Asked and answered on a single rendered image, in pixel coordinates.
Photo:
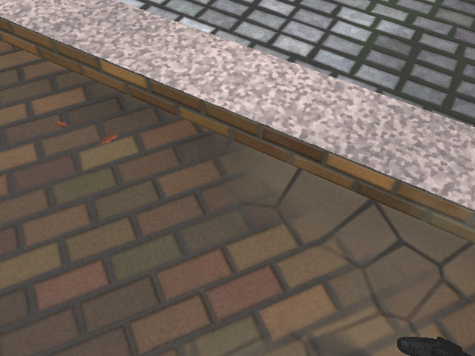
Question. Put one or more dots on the robot right hand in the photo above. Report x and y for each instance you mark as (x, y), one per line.
(424, 346)

